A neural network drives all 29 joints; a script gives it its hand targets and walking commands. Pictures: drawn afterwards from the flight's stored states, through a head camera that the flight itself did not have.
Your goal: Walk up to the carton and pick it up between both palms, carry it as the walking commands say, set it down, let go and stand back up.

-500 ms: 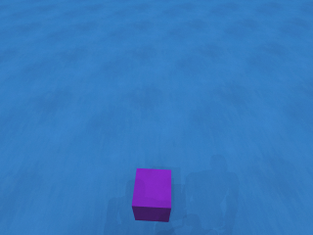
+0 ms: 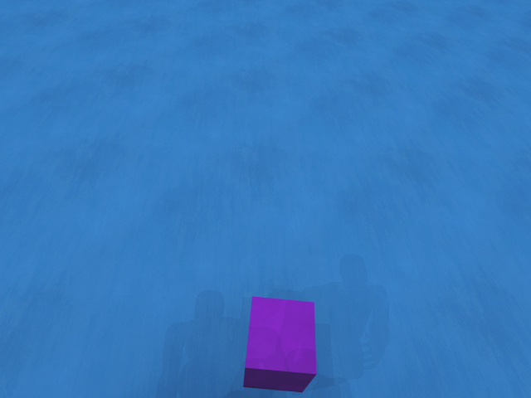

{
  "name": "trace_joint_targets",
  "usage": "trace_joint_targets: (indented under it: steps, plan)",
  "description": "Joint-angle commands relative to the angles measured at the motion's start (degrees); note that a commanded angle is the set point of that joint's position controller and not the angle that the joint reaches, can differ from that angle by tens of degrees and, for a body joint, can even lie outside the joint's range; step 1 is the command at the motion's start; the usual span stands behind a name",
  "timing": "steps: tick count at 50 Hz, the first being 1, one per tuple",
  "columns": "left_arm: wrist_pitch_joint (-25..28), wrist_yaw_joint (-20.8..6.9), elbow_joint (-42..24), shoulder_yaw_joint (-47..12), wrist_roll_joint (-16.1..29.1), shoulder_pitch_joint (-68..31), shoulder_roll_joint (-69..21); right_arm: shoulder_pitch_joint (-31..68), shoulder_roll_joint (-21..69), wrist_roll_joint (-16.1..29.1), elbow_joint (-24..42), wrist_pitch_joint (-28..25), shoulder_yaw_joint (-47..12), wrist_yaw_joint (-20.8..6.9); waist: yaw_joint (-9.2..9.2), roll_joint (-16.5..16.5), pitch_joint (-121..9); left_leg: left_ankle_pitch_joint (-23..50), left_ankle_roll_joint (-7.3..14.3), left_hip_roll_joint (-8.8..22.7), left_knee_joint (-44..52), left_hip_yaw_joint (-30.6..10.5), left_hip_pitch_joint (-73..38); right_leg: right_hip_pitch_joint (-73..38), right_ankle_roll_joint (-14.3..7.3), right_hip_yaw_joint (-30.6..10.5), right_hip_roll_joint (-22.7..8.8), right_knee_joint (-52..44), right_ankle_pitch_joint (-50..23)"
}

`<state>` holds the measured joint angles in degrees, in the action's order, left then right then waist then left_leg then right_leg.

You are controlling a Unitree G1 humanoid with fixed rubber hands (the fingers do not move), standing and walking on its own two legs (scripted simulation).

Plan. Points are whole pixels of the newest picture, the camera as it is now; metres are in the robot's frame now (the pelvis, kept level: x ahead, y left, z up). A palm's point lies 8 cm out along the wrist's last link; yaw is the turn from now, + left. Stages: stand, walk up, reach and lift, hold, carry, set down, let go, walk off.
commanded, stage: walk up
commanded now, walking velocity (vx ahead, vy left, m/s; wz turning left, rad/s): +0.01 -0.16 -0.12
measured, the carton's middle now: (277, 345) +0.40 -0.07 -0.64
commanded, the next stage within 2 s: stand in 1.28 s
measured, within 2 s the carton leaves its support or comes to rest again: neither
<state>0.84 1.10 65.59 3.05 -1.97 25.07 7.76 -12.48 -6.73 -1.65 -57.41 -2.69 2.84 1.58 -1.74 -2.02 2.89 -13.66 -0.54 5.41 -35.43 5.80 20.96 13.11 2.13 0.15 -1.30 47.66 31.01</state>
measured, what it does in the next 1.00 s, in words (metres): steps on the spot: right foot, then left foot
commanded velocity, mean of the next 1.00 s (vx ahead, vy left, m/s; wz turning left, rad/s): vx -0.01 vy -0.07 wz -0.04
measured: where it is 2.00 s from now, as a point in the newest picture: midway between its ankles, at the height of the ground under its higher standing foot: outside the picture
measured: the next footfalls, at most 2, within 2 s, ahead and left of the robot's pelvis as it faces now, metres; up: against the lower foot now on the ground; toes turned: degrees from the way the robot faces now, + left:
right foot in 0.40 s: +0.04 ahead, -0.18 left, +0.00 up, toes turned +3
left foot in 0.74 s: -0.01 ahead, +0.04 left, +0.00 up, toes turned -2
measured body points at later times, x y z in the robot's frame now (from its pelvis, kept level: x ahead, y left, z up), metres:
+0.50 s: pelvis +0.00 -0.06 +0.01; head +0.04 -0.09 +0.45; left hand +0.11 +0.16 -0.13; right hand +0.00 -0.32 -0.16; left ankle +0.01 +0.09 -0.67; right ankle +0.00 -0.16 -0.73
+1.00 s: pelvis +0.00 -0.07 +0.02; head +0.01 -0.06 +0.47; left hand +0.03 +0.15 -0.14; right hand +0.01 -0.28 -0.14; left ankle -0.05 +0.04 -0.73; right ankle +0.00 -0.17 -0.73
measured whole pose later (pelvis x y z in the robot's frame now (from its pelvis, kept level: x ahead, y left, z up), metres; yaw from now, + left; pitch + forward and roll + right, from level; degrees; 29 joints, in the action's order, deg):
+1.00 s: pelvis +0.00 -0.07 +0.02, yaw -3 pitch -1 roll +0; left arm 0.3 1.9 63.7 1.5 -0.2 14.1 8.1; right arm -14.4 -6.9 -0.8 -64.2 -0.6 1.3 2.1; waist -0.8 -0.7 1.1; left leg -15.6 0.5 0.2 -19.2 2.0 2.8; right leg 8.5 -1.7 3.3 1.1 20.5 11.3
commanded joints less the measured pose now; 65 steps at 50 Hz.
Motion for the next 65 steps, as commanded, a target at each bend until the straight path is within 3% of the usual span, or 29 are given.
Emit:
trace_joint_targets:
  steps: [1,2,7,11,13,15,16,18,19,20,21,22,23,24,25,29,32,33,35,37,38,39,42,45,51,54,55,62,65]
  plan:
    - [-2.5,0.1,-4.9,1.8,-0.1,-3.1,5.4,-7.6,-14.8,0.5,2.4,1.3,2.8,2.9,3.31,11.3,-3.5,37.2,9.8,19.5,15.8,-13.3,-10.4,15.5,1.2,-3.8,-1.9,24.0,-3.2]
    - [-3.1,0.1,-5.4,1.2,-0.1,-2.2,3.8,-6.2,-14.7,0.3,4.9,2.0,2.4,2.8,2.69,15.4,-2.5,30.2,8.5,16.9,16.9,-10.8,-7.0,14.8,1.5,-2.5,-1.7,23.0,-6.2]
    - [-4.8,-0.9,-7.8,0.6,0.1,-5.6,5.3,-5.2,-13.5,-0.1,6.3,1.6,1.9,2.1,2.50,14.3,-4.3,27.4,10.9,15.8,16.4,-6.6,-7.1,14.5,2.4,0.2,-0.3,20.5,-9.9]
    - [-5.5,-2.0,-11.5,0.3,0.7,-12.9,4.8,-7.8,-13.7,-0.7,5.7,1.9,2.3,1.5,3.97,16.7,-4.4,18.9,10.8,15.6,16.4,-9.4,-10.1,15.0,2.1,0.5,-1.2,5.9,-8.3]
    - [-5.2,-2.2,-11.7,0.0,1.1,-10.8,5.1,-4.6,-16.4,-1.6,6.0,2.3,3.3,1.3,2.13,18.8,-4.5,14.1,8.8,14.7,16.1,-7.0,-3.9,7.7,1.6,2.2,-0.9,-1.2,-8.8]
    - [-4.9,-2.6,-11.9,0.6,0.9,-13.0,6.6,-4.5,-16.4,-1.1,6.7,3.6,3.6,1.3,3.54,18.2,-3.1,10.1,9.1,15.8,16.5,-10.5,-5.5,6.9,0.9,3.3,-0.2,-8.1,-7.0]
    - [-4.4,-2.3,-11.4,0.7,1.2,-10.6,7.7,-3.0,-17.5,-1.1,6.6,3.9,3.7,0.9,2.01,16.6,-4.1,9.6,8.5,14.5,14.1,-10.9,-2.8,1.2,0.3,3.3,0.3,-15.5,-10.2]
    - [-3.3,-1.8,-9.9,1.0,0.1,-6.0,9.9,-6.2,-14.8,-0.1,6.1,4.2,3.5,0.8,-0.49,2.0,-3.5,4.4,3.6,10.0,2.5,-5.1,4.5,-8.1,-2.1,-0.6,-3.6,-29.7,-20.6]
    - [-2.6,-1.3,-11.3,2.0,0.2,-4.0,16.4,-6.3,-8.2,-0.2,8.0,4.3,2.0,0.5,-1.25,-18.1,-5.7,-21.4,0.1,-0.4,-12.3,1.9,14.6,-11.1,-6.3,-20.2,-21.1,-35.0,-27.3]
    - [-2.0,-0.6,-12.7,1.9,0.1,-8.9,17.4,-2.8,-8.1,0.0,7.9,5.3,2.1,1.2,-0.40,-17.0,-2.3,-20.7,-0.4,-0.1,-22.2,-2.4,13.0,-0.7,-11.2,-19.2,-20.9,-35.7,-32.5]
    - [-1.9,0.3,-12.7,1.3,0.1,-11.6,15.2,-0.6,-8.6,0.8,8.6,5.8,2.4,1.1,0.37,-14.0,-1.4,-20.8,-0.1,0.3,-28.2,-4.6,8.9,4.2,-13.0,-13.4,-19.8,-33.2,-43.7]
    - [-1.4,0.5,-12.9,0.4,-0.3,-14.0,12.7,-1.6,-8.9,0.5,7.0,5.9,2.0,0.2,2.11,-7.8,-2.1,-18.0,-0.3,0.1,-30.3,-6.0,7.8,4.2,-12.8,-9.0,-17.6,-30.2,-49.0]
    - [-1.7,0.7,-13.9,0.2,-0.2,-16.0,12.1,-4.7,-8.5,1.5,5.9,6.1,2.6,0.4,2.90,-10.3,-1.5,-17.3,-0.4,-1.2,-32.4,-5.6,8.2,3.2,-13.2,-5.5,-13.1,-29.3,-50.3]
    - [-0.8,1.2,-14.2,-0.6,-0.1,-16.3,11.4,-7.1,-8.7,0.7,2.4,6.0,2.9,0.0,5.35,-3.0,-4.3,-11.9,0.2,-1.4,-29.5,-7.2,7.1,-0.1,-11.2,-6.2,-14.1,-29.0,-50.5]
    - [0.2,0.7,-13.9,-1.0,0.3,-13.9,9.9,-10.1,-8.6,0.3,0.5,6.2,2.8,-0.1,4.39,-0.3,-9.2,-7.7,0.6,-1.2,-23.3,-7.6,4.1,-4.6,-8.3,-6.2,-12.2,-30.6,-39.0]
    - [1.4,1.2,-12.7,-1.2,0.3,-13.8,8.3,-5.2,-6.8,0.8,0.7,6.1,1.5,-0.2,2.81,-12.3,-7.4,-9.5,0.4,-2.6,-8.5,-5.7,-0.4,-6.8,-10.7,-9.3,-12.2,-31.5,-36.0]
    - [1.5,1.4,-10.3,-1.7,1.5,-9.7,6.3,-5.1,-5.9,0.6,-0.4,5.3,0.9,0.7,2.60,-5.6,-6.5,-10.4,1.2,-2.8,2.7,-5.4,-4.6,-9.9,-11.2,-11.8,-14.7,-30.2,-46.8]
    - [1.2,1.4,-10.2,-1.0,1.6,-9.6,7.6,-6.8,-7.8,0.4,-0.7,4.8,1.0,0.8,2.73,-8.2,-4.4,-6.8,0.8,-2.8,9.2,-6.4,-6.4,-9.1,-10.1,-12.0,-14.2,-28.7,-49.3]
    - [1.2,1.3,-10.3,-1.8,2.3,-10.2,5.7,-10.6,-7.3,0.2,-2.8,3.5,0.2,0.7,4.25,-3.5,-7.0,12.5,1.0,0.5,17.3,-8.3,-18.9,-4.4,-7.1,-8.8,-10.7,-27.7,-43.4]
    - [1.0,1.1,-9.1,-1.6,2.2,-8.8,3.2,-6.0,-9.3,-0.1,-2.3,2.6,0.5,0.6,0.40,4.0,-5.8,22.3,2.2,3.5,16.6,-11.4,-19.5,-3.6,-5.1,-5.4,-5.7,-27.4,-35.0]
    - [0.8,1.0,-8.4,-1.2,1.7,-9.7,5.0,-6.0,-10.0,0.4,-3.2,2.5,0.2,0.4,-0.03,2.5,-4.7,20.4,1.8,3.6,16.7,-10.5,-18.3,-4.3,-4.5,-4.6,-4.6,-29.6,-31.5]
    - [1.1,0.8,-8.2,-1.1,2.0,-9.2,5.5,-5.0,-8.0,0.4,-3.8,2.3,-0.3,0.2,0.06,6.3,-3.0,19.8,1.8,2.5,16.5,-9.5,-17.3,-4.7,-3.9,-4.1,-3.6,-30.8,-32.2]
    - [0.6,0.7,-5.2,-0.9,1.9,-10.1,4.7,-5.6,-5.5,0.3,-5.0,1.8,-0.4,0.5,1.18,1.4,-2.1,16.3,1.5,1.8,18.5,-8.7,-16.5,-5.9,-4.0,-3.5,-4.5,-29.1,-34.4]
    - [0.4,1.0,-3.9,-0.8,1.8,-7.0,5.4,-6.2,-5.0,1.0,-5.8,1.6,-0.6,0.7,0.83,5.5,-0.3,12.2,1.2,1.1,19.4,-8.3,-13.8,-6.9,-4.4,-4.6,-4.8,-30.2,-34.2]
    - [0.2,1.0,-1.7,-1.4,1.6,-7.6,3.5,-7.2,-5.6,0.8,-5.8,1.3,-1.0,0.8,1.24,0.7,0.7,11.9,2.2,1.7,19.5,-9.4,-14.6,-4.8,-3.6,-2.9,-4.1,-30.5,-29.5]
    - [0.1,1.2,-0.2,-1.8,1.5,-6.5,2.5,-8.4,-5.1,0.8,-6.9,1.7,-1.2,1.0,1.73,0.4,2.3,8.8,2.4,1.1,20.1,-9.1,-12.2,-6.3,-3.9,-3.9,-5.0,-30.6,-31.3]
    - [0.0,1.1,-1.2,-1.3,2.1,-6.2,3.4,-8.4,-3.7,0.8,-7.1,1.5,-1.8,1.0,1.08,4.3,2.1,8.2,2.1,1.0,20.3,-8.9,-10.9,-7.1,-4.4,-3.9,-4.9,-29.9,-29.0]
    - [0.2,1.2,-0.5,-1.1,1.7,-6.4,3.5,-10.8,-3.0,0.9,-7.5,1.1,-2.0,0.9,2.26,3.2,2.2,10.6,2.4,0.9,20.4,-9.2,-13.3,-4.4,-4.1,-3.4,-4.5,-29.5,-27.2]
    - [0.4,1.3,1.5,-1.2,1.7,-3.1,2.9,-10.3,-3.3,0.9,-8.1,1.3,-2.2,1.0,0.60,1.6,2.6,8.4,2.5,0.6,20.0,-10.2,-11.4,-5.9,-4.0,-3.0,-5.0,-29.6,-26.6]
